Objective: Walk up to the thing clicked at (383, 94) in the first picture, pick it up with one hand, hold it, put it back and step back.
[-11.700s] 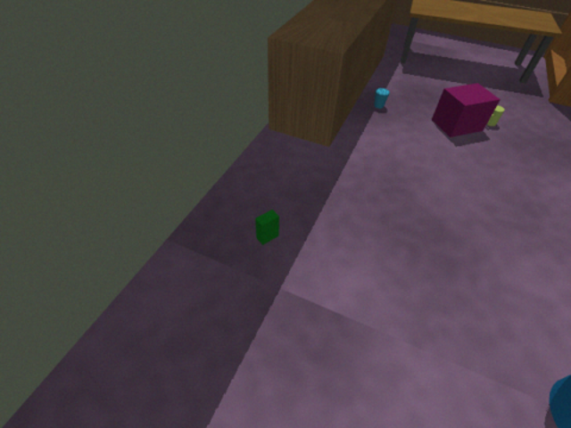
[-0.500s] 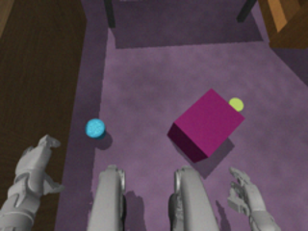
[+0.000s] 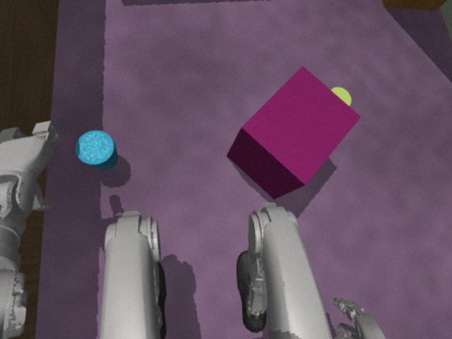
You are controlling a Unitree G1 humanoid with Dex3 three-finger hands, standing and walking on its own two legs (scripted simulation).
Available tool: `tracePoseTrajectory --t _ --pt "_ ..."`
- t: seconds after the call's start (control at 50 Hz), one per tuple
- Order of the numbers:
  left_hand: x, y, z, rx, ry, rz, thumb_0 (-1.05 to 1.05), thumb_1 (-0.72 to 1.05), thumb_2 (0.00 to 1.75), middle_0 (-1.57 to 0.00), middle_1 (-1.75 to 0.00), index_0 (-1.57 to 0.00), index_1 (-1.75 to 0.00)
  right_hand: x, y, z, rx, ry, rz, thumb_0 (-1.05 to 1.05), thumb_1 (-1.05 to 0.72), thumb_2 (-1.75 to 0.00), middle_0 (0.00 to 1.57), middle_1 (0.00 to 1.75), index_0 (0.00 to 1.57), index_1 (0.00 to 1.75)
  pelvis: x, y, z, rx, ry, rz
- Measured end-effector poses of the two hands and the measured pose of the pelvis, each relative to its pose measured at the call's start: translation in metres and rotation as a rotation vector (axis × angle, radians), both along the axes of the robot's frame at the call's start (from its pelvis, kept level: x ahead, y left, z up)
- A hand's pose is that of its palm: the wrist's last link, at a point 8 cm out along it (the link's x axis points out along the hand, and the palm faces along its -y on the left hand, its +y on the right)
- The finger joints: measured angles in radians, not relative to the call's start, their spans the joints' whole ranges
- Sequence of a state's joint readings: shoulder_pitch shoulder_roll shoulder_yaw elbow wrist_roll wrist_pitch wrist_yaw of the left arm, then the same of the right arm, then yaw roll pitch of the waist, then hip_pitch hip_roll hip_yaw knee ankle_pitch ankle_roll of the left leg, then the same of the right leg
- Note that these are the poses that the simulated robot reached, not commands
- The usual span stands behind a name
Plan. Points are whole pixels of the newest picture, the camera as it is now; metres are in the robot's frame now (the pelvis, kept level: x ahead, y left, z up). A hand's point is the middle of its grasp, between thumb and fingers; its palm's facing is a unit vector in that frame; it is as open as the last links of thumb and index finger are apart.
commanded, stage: rise first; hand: left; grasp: from above
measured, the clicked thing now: (101, 153) +0.51 +0.28 -0.35
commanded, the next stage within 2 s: none
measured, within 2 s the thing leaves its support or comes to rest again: neither
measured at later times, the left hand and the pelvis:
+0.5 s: hand (55, 161) +0.44 +0.32 -0.20, palm faces -0.47 -0.03 -0.88, open 14.1 cm; pelvis +0.00 +0.00 -0.05, yaw -1 degrees
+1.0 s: hand (65, 157) +0.46 +0.32 -0.23, palm faces -0.47 -0.05 -0.88, open 14.0 cm; pelvis +0.01 +0.00 -0.06, yaw -3 degrees
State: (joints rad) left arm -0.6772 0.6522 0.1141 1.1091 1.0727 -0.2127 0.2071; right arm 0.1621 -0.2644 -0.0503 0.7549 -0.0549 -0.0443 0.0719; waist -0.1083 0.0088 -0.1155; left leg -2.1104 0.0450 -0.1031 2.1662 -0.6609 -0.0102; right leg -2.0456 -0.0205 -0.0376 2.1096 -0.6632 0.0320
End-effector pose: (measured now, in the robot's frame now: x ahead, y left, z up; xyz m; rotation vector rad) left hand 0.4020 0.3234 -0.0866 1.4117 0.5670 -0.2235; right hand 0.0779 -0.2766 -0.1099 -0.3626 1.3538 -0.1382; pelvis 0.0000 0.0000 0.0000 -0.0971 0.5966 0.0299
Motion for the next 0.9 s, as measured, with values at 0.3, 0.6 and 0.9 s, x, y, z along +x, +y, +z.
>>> tracePoseTrajectory --t 0.3,0.6,0.9 --pt "0.032 -0.002 -0.037 0.062 -0.01 -0.118 0.0 -0.52 1.01 -0.08 -1.01 -0.09 -1.0 -0.015 0.0 -0.021 -0.03 0.06 0.017 0.0 -0.91 -0.9 0.21 0.3 0.21 0.3 -0.002 0.005 -0.034 -0.023 -0.007 -0.004" --pt "0.052 -0.004 -0.064 0.076 -0.023 -0.124 0.0 -0.51 0.99 -0.08 -1.03 -0.09 -1.01 -0.013 0.006 -0.042 -0.008 0.09 0.054 0.0 -0.91 -0.9 0.21 0.3 0.21 0.3 0.001 0.004 -0.054 -0.029 0.0 -0.013" --pt "0.063 -0.006 -0.081 0.071 -0.016 -0.118 0.0 -0.52 0.98 -0.08 -1.05 -0.09 -1.03 -0.021 0.004 -0.041 -0.017 0.137 0.042 0.0 -0.91 -0.9 0.21 0.3 0.21 0.3 0.007 0.005 -0.059 -0.038 0.014 -0.018"
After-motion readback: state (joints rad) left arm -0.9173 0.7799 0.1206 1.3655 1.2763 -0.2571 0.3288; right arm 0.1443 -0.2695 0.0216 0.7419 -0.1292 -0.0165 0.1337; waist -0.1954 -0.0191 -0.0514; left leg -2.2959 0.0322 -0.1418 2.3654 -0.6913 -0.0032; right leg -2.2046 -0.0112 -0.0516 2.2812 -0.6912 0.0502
